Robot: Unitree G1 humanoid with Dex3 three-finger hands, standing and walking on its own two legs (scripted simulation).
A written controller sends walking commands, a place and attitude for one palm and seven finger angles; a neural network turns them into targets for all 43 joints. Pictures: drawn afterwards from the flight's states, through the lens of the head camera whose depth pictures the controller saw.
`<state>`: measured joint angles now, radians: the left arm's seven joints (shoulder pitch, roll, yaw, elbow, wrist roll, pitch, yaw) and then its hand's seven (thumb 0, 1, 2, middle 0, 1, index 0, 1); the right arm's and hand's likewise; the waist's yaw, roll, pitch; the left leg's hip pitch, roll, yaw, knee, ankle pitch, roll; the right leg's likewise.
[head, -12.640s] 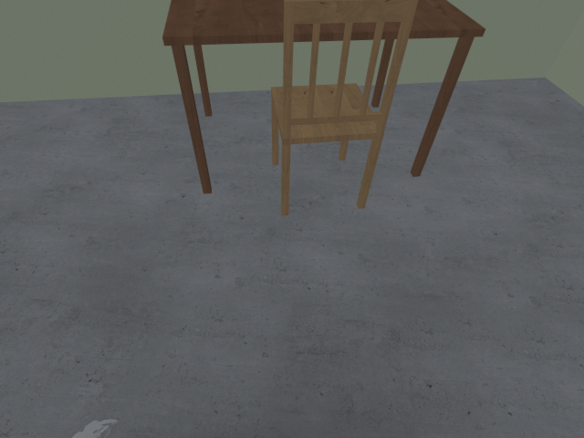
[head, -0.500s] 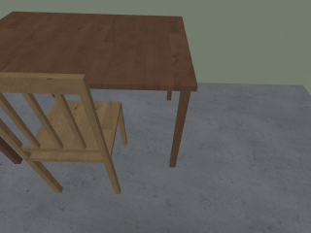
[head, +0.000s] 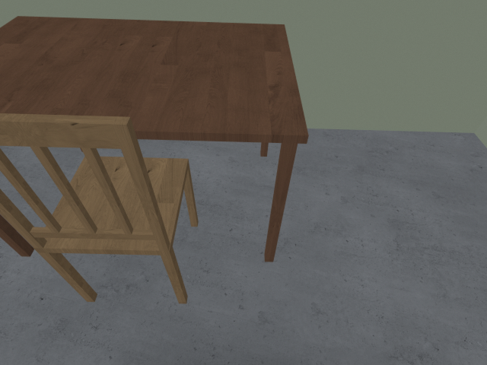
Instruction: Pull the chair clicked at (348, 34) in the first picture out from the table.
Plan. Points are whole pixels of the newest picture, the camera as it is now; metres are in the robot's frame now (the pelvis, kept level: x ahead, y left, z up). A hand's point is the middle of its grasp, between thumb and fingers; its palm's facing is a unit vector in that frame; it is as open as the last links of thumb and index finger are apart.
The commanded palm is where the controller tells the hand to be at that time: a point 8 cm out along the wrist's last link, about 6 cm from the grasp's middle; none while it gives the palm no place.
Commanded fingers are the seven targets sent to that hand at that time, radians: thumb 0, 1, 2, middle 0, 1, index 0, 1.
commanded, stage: look again from close up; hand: left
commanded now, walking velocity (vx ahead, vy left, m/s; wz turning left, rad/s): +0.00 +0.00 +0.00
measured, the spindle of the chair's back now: (69, 194) +0.49 +0.46 -0.09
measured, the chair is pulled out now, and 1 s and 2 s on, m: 0.00 0.00 0.00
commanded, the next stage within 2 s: shuffle to correct the standing spot in 0.38 s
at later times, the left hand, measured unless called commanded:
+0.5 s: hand out of the picture +0.00 +0.16 -0.18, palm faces +0.03 -0.98 -0.18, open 7.4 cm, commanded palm none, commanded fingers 0.00 0.90 0.90 -0.20 -0.30 -0.20 -0.30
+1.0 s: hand out of the picture +0.04 +0.22 -0.18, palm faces +0.04 -0.99 -0.16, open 7.4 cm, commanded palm none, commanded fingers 0.00 0.90 0.90 -0.20 -0.30 -0.20 -0.30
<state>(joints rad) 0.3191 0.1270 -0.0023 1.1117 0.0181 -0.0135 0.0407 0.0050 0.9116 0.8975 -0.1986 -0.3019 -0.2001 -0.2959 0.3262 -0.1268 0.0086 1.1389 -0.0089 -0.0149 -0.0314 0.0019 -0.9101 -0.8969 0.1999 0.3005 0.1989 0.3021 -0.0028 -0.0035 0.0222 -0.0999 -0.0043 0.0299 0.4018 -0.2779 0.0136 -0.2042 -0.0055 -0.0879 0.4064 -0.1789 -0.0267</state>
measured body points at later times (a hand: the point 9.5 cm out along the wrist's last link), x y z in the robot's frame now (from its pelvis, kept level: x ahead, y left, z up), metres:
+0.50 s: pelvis +0.01 -0.01 +0.00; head +0.01 +0.00 +0.45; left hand +0.00 +0.21 -0.16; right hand -0.01 -0.22 -0.16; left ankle -0.04 +0.11 -0.74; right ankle +0.03 -0.10 -0.74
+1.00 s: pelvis +0.06 +0.05 +0.00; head +0.08 +0.07 +0.45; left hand +0.04 +0.28 -0.17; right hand +0.00 -0.16 -0.15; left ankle +0.00 +0.12 -0.74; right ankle +0.03 -0.07 -0.68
